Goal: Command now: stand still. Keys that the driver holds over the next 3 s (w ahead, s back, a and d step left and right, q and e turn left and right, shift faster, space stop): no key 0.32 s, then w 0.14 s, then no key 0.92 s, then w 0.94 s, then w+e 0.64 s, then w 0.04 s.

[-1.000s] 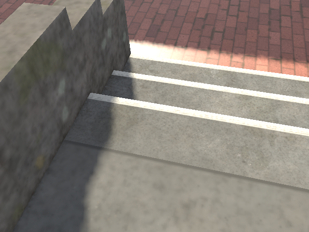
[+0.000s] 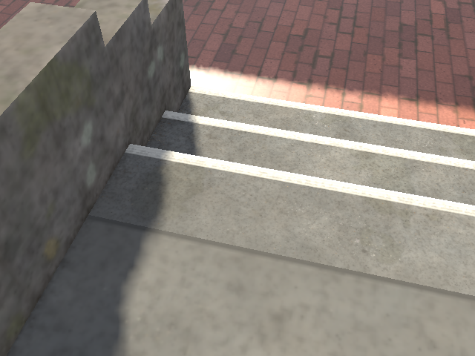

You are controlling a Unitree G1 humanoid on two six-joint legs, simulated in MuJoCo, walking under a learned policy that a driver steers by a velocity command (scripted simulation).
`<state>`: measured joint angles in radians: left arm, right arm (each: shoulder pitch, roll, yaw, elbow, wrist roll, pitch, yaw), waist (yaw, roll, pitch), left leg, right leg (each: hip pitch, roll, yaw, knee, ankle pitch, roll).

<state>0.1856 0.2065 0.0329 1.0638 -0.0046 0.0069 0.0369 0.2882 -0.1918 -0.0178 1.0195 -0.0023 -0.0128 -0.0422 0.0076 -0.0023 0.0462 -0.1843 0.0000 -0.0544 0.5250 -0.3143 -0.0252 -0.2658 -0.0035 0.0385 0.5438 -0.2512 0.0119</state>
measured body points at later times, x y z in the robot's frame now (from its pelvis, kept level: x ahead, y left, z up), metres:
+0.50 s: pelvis +0.02 +0.00 +0.00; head +0.02 +0.00 +0.45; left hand +0.04 +0.25 -0.16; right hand +0.00 -0.24 -0.16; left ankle -0.02 +0.14 -0.73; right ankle +0.02 -0.13 -0.73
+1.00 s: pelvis +0.06 +0.00 +0.00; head +0.07 +0.00 +0.45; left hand +0.11 +0.25 -0.15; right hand +0.06 -0.23 -0.16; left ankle -0.02 +0.14 -0.73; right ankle +0.03 -0.13 -0.73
